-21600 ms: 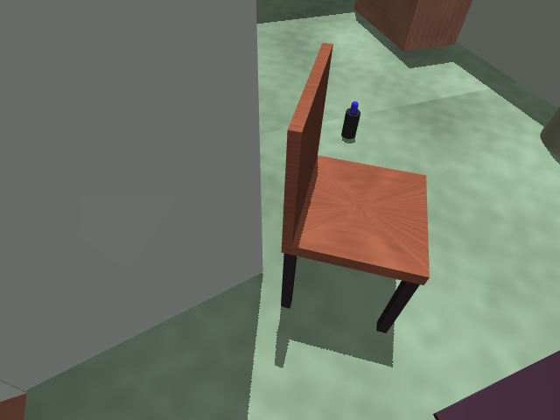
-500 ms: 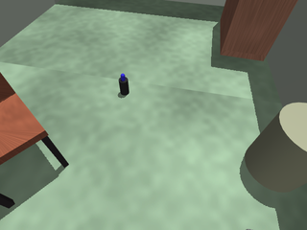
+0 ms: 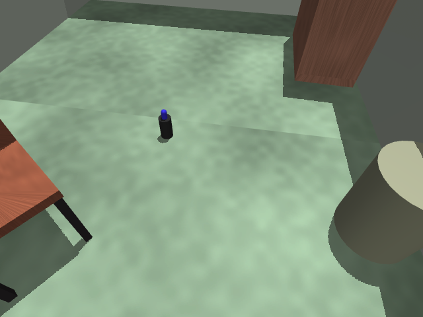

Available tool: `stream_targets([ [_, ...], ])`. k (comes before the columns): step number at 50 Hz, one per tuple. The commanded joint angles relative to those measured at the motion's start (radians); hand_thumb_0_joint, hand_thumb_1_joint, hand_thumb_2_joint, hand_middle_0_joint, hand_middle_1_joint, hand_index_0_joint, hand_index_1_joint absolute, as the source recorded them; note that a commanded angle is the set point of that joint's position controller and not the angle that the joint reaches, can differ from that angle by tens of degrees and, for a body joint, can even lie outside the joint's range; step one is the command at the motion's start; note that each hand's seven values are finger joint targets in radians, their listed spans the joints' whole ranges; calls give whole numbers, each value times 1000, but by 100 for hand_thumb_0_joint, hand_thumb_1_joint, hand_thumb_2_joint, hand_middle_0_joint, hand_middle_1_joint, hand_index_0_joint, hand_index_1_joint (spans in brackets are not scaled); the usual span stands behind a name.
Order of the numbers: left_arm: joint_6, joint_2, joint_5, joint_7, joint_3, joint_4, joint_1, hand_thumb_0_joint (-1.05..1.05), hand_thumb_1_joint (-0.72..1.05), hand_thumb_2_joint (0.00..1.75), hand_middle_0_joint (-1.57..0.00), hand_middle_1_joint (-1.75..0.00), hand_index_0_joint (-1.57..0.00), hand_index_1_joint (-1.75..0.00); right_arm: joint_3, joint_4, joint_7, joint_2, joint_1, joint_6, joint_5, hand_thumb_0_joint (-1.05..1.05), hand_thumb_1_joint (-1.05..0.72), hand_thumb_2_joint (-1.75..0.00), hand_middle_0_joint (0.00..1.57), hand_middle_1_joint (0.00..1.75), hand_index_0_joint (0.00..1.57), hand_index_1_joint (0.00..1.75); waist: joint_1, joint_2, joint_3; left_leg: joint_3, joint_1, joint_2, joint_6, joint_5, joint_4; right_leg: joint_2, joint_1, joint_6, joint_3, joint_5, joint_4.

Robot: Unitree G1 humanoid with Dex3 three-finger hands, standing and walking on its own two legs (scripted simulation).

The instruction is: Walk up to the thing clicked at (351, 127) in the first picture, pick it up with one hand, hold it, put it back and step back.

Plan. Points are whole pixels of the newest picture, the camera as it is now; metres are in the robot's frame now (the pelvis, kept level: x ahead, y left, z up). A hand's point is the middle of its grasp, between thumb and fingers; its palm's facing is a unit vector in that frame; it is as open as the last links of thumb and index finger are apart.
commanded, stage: stand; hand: left
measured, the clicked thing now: (165, 123) +1.34 +0.31 -0.69
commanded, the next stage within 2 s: walk up in 1.46 s
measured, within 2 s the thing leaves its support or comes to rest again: neither
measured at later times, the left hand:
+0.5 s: hand out of the picture +0.04 +0.24 -0.16, palm faces +0.02 -0.94 -0.33, open 7.4 cm
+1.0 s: hand out of the picture +0.04 +0.26 -0.17, palm faces +0.01 -0.95 -0.32, open 7.4 cm
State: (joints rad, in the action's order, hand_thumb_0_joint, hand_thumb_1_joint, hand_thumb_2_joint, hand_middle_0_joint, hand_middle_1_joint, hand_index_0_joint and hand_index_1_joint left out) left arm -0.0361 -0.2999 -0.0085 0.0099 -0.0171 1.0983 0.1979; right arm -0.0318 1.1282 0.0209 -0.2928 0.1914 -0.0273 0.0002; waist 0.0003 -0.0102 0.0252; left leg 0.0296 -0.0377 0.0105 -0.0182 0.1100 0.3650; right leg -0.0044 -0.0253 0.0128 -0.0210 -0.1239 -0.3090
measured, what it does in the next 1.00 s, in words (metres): stands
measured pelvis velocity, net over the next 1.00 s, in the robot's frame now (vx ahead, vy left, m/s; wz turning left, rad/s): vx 0.00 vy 0.02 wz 0.01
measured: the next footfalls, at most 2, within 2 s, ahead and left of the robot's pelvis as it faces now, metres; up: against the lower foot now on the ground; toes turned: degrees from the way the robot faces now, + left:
right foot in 1.72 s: +0.13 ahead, -0.15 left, -0.01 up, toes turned +0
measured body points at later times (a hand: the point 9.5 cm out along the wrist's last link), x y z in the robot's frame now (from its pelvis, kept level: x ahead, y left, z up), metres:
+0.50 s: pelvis +0.00 +0.00 +0.00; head +0.03 +0.00 +0.45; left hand +0.04 +0.29 -0.14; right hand +0.08 -0.29 -0.14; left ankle -0.09 +0.12 -0.74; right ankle -0.08 -0.12 -0.75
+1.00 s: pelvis +0.00 +0.02 -0.01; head +0.02 +0.02 +0.44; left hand +0.04 +0.31 -0.14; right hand +0.07 -0.28 -0.14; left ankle -0.09 +0.12 -0.74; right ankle -0.08 -0.12 -0.75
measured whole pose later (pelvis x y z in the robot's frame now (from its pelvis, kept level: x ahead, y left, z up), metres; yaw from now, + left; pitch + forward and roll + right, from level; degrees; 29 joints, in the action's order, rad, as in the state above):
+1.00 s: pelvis +0.00 +0.02 -0.01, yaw +0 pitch -1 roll +0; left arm -0.04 -0.32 -0.01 0.01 -0.02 1.04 0.22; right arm -0.03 1.04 0.02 -0.32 0.17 -0.03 0.00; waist 0.02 -0.01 0.06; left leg 0.03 -0.08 0.02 -0.03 0.16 0.48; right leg -0.01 -0.05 0.01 -0.02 -0.16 -0.38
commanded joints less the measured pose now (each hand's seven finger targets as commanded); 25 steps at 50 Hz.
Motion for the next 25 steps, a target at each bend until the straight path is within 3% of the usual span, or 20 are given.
stream_targets([
  [1,-15,-193,1,17,-41,-52,6,0,90,90,-20,-30,-20,-30,-40,-68,16,-202,-8,-23,2,0,-90,-90,20,30,20,30,0,10,-34,-79,-9,-116,2,-419,-25,-114,10,-18,-50,469,-11],
  [3,-13,-191,1,18,-39,-54,4,0,90,90,-20,-30,-20,-30,-38,-68,16,-200,-8,-21,2,0,-90,-90,20,30,20,30,2,3,-24,-80,-23,-114,2,-385,-22,-116,7,-16,-53,454,-3],
  [6,-15,-197,-2,19,-41,-57,21,0,90,90,-20,-30,-20,-30,-42,-83,15,-211,-18,-22,1,0,-90,-90,20,30,20,30,8,-7,-42,-69,-29,-111,2,-426,11,-110,34,-11,-39,511,-26],
  [9,-16,-205,2,19,-42,-64,6,0,90,90,-20,-30,-20,-30,-38,-80,17,-209,6,-21,2,0,-90,-90,20,30,20,30,-4,2,-32,-76,-27,-110,4,-400,1,-122,13,-22,-53,517,-19],
  [13,-20,-211,2,20,-45,-71,23,0,90,90,-20,-30,-20,-30,-41,-95,18,-222,-2,-24,0,0,-90,-90,20,30,20,30,5,6,-70,-58,-19,-108,6,-513,56,-113,48,-24,-44,595,-59],
  [14,-18,-212,3,20,-45,-69,26,0,90,90,-20,-30,-20,-30,-37,-91,19,-211,4,-23,0,0,-90,-90,20,30,20,30,4,-7,-48,-65,-31,-108,6,-467,43,-117,31,-27,-45,577,-47],
  [15,-19,-212,0,20,-47,-72,34,0,90,90,-20,-30,-20,-30,-40,-104,21,-221,-5,-25,0,0,-90,-90,20,30,20,30,7,9,-64,-56,-29,-108,9,-525,66,-112,51,-28,-44,604,-73],
  [17,-19,-211,-1,22,-45,-67,54,0,90,90,-20,-30,-20,-30,-40,-114,21,-222,-29,-25,-2,0,-90,-90,20,30,20,30,19,-19,-51,-50,-57,-98,5,-476,100,-120,57,-31,-50,654,-71],
  [18,-20,-217,-2,24,-46,-68,57,0,90,90,-20,-30,-20,-30,-37,-120,20,-211,-38,-22,-3,0,-90,-90,20,30,20,30,26,-46,-38,-46,-93,-85,7,-395,121,-137,66,-40,-62,694,-60],
  [19,-18,-225,-1,24,-48,-70,48,0,90,90,-20,-30,-20,-30,-32,-124,18,-190,-24,-15,-4,0,-90,-90,20,30,20,30,15,-56,-24,-52,-110,-77,10,-288,109,-158,57,-60,-80,685,-47],
  [20,-16,-234,-1,25,-51,-77,33,0,90,90,-20,-30,-20,-30,-33,-126,18,-194,-22,-12,-2,0,-90,-90,20,30,20,30,9,-48,-17,-61,-88,-77,8,-242,79,-162,28,-66,-85,671,-44],
  [21,-12,-235,0,25,-52,-87,6,0,90,90,-20,-30,-20,-30,-32,-127,17,-193,-9,-11,2,0,-90,-90,20,30,20,30,-6,-38,-12,-65,-62,-85,6,-251,26,-152,2,-59,-78,621,-47],
  [24,-15,-207,6,19,-46,-105,-5,0,90,90,-20,-30,-20,-30,-45,-117,15,-241,-3,-21,6,0,-90,-90,20,30,20,30,-10,26,-57,-77,52,-121,-10,-509,40,-102,-40,-20,-43,498,-51],
  [25,-14,-202,7,19,-44,-102,0,0,90,90,-20,-30,-20,-30,-45,-113,16,-244,-2,-22,4,0,-90,-90,20,30,20,30,-9,35,-52,-88,50,-131,-14,-516,31,-103,-42,-18,-46,460,-37],
])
